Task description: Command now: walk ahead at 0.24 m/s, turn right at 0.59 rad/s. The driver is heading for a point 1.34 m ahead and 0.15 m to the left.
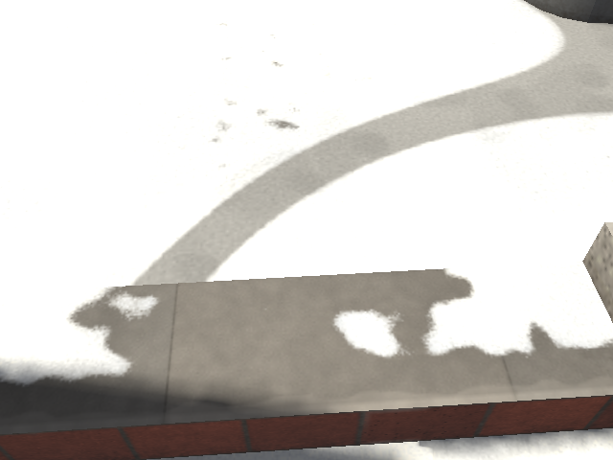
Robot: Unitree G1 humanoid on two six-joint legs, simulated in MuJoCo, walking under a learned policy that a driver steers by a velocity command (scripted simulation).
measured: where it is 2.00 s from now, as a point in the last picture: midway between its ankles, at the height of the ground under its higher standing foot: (345, 263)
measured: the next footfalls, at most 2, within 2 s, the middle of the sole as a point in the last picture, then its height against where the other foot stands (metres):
right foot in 0.38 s outside the picture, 0.15 m higher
left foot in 1.02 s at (351, 363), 0.15 m higher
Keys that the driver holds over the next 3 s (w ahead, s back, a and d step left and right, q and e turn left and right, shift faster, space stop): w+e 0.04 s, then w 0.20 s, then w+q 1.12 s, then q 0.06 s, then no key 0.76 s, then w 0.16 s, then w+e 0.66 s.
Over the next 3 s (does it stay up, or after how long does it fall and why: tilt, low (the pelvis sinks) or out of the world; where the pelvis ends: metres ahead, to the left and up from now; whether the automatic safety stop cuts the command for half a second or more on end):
stays up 1.07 0.00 0.30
